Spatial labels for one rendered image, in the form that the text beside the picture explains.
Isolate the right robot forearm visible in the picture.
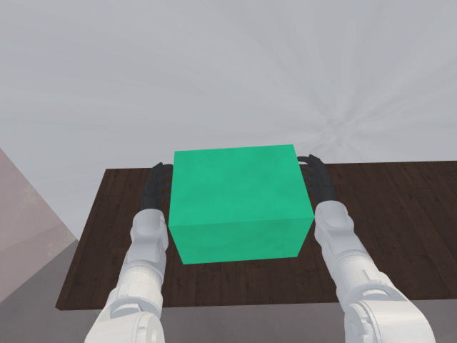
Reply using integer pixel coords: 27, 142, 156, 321
314, 201, 436, 343

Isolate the right robot hand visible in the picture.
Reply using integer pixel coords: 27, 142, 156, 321
297, 154, 338, 205

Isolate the left robot forearm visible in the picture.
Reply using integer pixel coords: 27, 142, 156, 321
84, 209, 169, 343

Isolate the table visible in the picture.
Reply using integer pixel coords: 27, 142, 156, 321
55, 161, 457, 315

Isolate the left robot hand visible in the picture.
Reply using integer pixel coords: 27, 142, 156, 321
139, 162, 174, 211

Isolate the left robot upper arm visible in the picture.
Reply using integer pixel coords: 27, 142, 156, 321
85, 312, 165, 343

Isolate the right robot upper arm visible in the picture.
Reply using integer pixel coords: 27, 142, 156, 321
344, 300, 434, 343

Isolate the carton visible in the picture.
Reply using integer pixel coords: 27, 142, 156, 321
169, 144, 315, 264

